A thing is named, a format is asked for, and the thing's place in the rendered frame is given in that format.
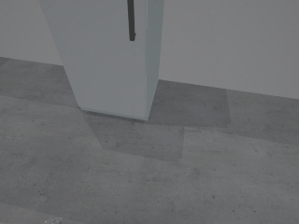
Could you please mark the fridge door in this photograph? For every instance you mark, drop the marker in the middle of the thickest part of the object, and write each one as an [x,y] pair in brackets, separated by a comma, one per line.
[105,69]

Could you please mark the handle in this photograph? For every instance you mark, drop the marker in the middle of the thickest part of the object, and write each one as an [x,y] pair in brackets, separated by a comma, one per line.
[131,19]

